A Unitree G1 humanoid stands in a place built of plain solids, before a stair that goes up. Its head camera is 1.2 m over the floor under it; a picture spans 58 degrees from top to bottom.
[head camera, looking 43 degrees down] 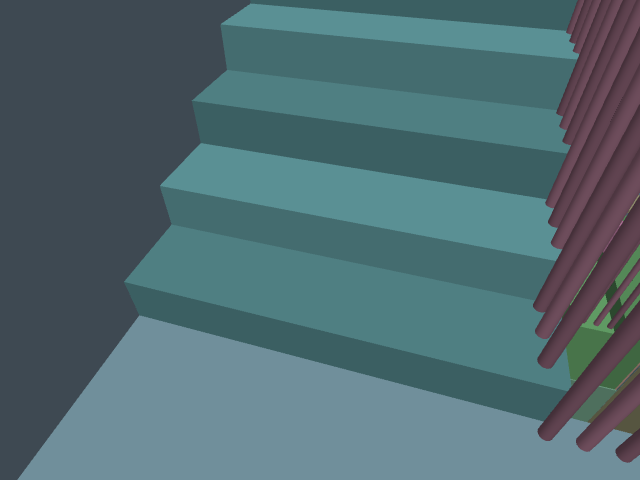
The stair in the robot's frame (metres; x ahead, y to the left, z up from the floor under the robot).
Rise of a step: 0.17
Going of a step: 0.29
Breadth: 1.31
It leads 16 degrees to the right of straight ahead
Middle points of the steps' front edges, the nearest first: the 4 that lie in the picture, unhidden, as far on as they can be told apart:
0.72 -0.01 0.17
1.00 -0.09 0.34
1.27 -0.17 0.51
1.55 -0.25 0.69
